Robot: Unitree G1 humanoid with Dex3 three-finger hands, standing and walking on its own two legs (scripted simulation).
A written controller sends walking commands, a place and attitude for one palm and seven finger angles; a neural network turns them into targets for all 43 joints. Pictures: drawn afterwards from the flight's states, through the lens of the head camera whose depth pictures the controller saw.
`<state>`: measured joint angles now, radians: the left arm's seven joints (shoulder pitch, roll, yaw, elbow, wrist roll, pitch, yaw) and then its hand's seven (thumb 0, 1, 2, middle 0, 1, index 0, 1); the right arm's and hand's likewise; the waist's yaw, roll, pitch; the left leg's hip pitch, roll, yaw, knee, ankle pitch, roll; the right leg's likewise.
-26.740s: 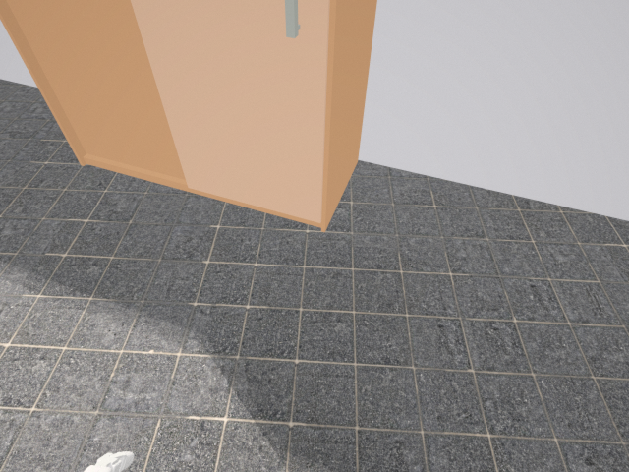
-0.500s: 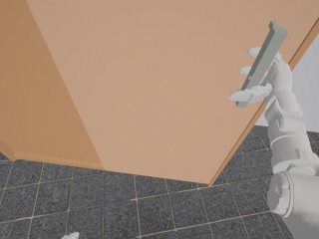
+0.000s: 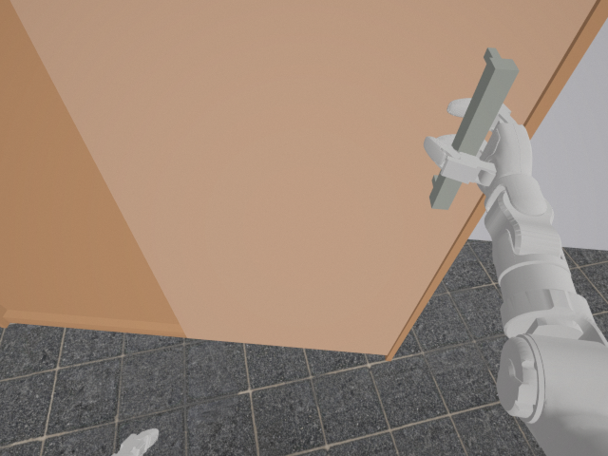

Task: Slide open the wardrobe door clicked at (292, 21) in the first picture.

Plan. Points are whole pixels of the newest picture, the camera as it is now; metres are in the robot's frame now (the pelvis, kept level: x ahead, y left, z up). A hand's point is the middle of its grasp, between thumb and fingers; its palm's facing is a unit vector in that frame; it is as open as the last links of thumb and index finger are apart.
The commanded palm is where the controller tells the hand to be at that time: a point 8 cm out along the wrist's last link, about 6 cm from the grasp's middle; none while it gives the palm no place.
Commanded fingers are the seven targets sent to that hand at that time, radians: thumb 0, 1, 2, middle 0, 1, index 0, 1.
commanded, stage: grip the handle and tug to test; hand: right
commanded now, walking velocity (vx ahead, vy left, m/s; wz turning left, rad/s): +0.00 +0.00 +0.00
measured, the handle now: (462, 136) +0.51 -0.16 +0.17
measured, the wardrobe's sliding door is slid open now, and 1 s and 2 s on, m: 0.00 0.00 0.07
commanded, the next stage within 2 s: tug the door sideways, standing still in 0.88 s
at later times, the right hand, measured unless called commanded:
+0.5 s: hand (453, 153) +0.47 -0.13 +0.18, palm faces +0.00 +1.00 +0.00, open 5.9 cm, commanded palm +0.42 -0.18 +0.18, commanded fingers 0.00 -0.90 -0.90 0.45 1.40 0.45 1.40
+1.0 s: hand (452, 155) +0.46 -0.13 +0.18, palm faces +0.01 +1.00 -0.01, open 6.1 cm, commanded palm +0.42 -0.18 +0.18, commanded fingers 0.00 -0.90 -0.90 0.45 1.40 0.45 1.40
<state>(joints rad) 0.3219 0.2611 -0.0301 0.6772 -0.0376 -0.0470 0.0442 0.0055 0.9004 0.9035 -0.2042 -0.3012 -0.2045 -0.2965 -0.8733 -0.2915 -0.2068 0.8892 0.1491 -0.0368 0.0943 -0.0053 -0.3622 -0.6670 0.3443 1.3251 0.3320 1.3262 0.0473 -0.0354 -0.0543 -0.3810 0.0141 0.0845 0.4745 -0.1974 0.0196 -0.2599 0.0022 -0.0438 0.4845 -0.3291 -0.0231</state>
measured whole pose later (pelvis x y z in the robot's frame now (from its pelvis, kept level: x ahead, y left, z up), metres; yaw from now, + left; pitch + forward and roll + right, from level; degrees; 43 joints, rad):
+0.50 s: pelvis +0.00 +0.00 +0.00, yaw +1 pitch +5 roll +0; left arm 0.33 0.26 -0.03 0.68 -0.04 -0.04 0.05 0.01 0.90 0.90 -0.20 -0.30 -0.20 -0.30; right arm -0.84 -0.30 -0.23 0.85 0.14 -0.02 0.08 0.00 -0.70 -0.79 0.34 1.40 0.33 1.40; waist 0.06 -0.04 -0.05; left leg -0.36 0.01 0.07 0.45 -0.19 0.02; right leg -0.23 0.00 -0.06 0.46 -0.32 -0.02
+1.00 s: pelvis +0.04 +0.00 +0.01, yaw +3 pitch +5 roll +0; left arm 0.28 0.25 -0.02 0.62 -0.04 -0.01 0.03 0.01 0.90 0.90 -0.20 -0.30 -0.20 -0.30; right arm -0.57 -0.24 -0.24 0.42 0.16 0.14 0.06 0.00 -0.75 -0.76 0.26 1.40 0.25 1.40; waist 0.03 -0.05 -0.07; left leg -0.28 0.00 0.03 0.40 -0.21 0.01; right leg -0.14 0.00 -0.07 0.41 -0.31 -0.01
